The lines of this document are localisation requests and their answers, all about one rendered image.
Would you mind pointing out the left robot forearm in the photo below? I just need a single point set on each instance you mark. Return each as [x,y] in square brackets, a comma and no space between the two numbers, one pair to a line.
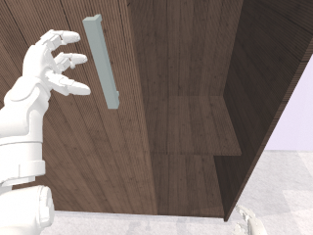
[21,132]

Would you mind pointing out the handle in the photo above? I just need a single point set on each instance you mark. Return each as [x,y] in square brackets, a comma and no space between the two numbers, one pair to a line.
[97,43]

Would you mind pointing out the left robot hand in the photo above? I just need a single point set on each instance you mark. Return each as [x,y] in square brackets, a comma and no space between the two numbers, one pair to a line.
[39,62]

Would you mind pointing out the wardrobe door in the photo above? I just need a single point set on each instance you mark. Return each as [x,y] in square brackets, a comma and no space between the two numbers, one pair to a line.
[96,159]

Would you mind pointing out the robot left upper arm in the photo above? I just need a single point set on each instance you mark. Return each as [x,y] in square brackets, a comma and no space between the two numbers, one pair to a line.
[26,211]

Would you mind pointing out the right robot hand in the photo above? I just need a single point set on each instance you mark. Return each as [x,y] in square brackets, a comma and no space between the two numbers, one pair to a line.
[254,225]

